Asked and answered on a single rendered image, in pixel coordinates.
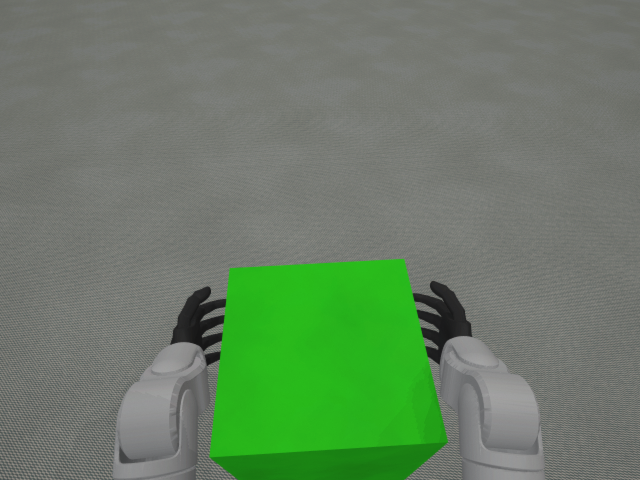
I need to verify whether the robot left hand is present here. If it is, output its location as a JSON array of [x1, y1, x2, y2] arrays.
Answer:
[[170, 286, 226, 366]]

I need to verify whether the robot right hand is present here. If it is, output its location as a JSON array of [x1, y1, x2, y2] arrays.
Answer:
[[413, 281, 472, 366]]

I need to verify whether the robot left forearm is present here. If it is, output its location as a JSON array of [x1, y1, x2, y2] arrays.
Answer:
[[112, 342, 210, 480]]

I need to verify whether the robot right forearm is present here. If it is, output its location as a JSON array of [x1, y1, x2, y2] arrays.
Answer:
[[439, 336, 545, 480]]

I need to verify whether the carton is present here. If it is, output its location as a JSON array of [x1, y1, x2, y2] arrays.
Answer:
[[209, 259, 448, 480]]

